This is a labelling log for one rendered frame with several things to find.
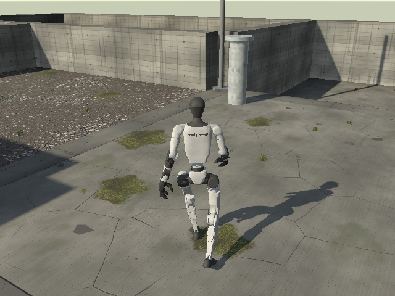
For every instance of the robot right forearm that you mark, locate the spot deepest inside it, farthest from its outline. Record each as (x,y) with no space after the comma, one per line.
(225,157)

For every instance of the left robot foot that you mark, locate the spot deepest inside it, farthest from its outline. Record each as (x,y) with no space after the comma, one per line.
(196,235)

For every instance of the right robot hand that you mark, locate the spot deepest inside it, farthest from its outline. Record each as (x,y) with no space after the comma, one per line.
(219,160)

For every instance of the robot left forearm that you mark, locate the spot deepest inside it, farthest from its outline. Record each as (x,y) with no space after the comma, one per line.
(167,168)

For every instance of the left robot hand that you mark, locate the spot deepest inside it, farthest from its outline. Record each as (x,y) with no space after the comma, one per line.
(162,189)

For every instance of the right robot upper arm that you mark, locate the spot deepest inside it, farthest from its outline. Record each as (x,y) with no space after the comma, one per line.
(219,137)

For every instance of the left robot upper arm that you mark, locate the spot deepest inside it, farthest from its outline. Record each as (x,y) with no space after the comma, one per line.
(175,140)

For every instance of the right robot foot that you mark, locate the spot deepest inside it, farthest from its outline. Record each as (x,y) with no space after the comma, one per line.
(208,263)

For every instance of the robot foot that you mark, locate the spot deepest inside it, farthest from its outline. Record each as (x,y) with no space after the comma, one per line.
(196,235)
(208,263)

